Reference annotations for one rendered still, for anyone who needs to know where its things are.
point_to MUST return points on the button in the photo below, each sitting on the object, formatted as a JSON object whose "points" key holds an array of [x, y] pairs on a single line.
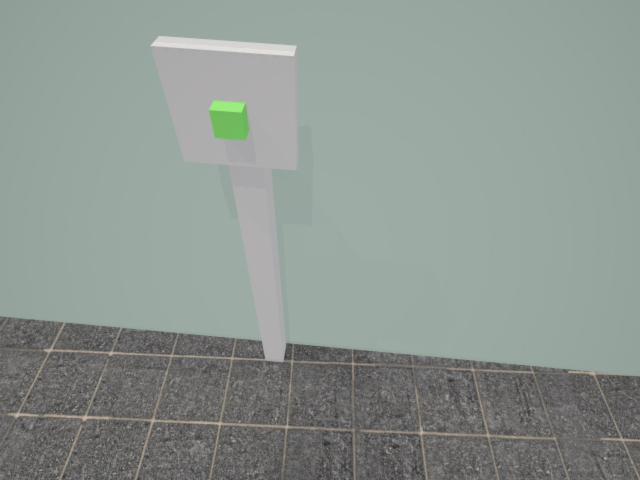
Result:
{"points": [[229, 120]]}

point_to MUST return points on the panel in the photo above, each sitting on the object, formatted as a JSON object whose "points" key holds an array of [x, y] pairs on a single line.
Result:
{"points": [[194, 73]]}

